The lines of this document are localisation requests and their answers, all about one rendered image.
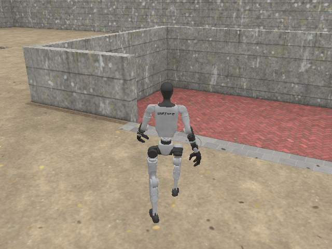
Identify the right robot forearm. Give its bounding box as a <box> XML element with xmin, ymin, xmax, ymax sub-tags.
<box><xmin>187</xmin><ymin>126</ymin><xmax>199</xmax><ymax>153</ymax></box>

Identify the robot left upper arm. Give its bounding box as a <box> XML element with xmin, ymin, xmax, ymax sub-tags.
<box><xmin>140</xmin><ymin>104</ymin><xmax>156</xmax><ymax>131</ymax></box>

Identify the robot right hand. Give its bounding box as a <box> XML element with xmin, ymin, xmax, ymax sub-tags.
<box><xmin>189</xmin><ymin>151</ymin><xmax>201</xmax><ymax>167</ymax></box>

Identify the left robot shin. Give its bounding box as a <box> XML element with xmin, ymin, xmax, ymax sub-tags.
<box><xmin>149</xmin><ymin>179</ymin><xmax>158</xmax><ymax>216</ymax></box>

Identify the robot right upper arm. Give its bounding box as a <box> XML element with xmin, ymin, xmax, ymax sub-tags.
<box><xmin>177</xmin><ymin>105</ymin><xmax>192</xmax><ymax>134</ymax></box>

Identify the robot torso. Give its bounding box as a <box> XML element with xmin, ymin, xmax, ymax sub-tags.
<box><xmin>155</xmin><ymin>102</ymin><xmax>179</xmax><ymax>156</ymax></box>

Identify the left robot forearm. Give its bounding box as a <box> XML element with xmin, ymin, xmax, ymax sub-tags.
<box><xmin>137</xmin><ymin>123</ymin><xmax>145</xmax><ymax>136</ymax></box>

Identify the robot left hand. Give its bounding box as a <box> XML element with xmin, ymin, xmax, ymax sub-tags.
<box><xmin>137</xmin><ymin>134</ymin><xmax>149</xmax><ymax>143</ymax></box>

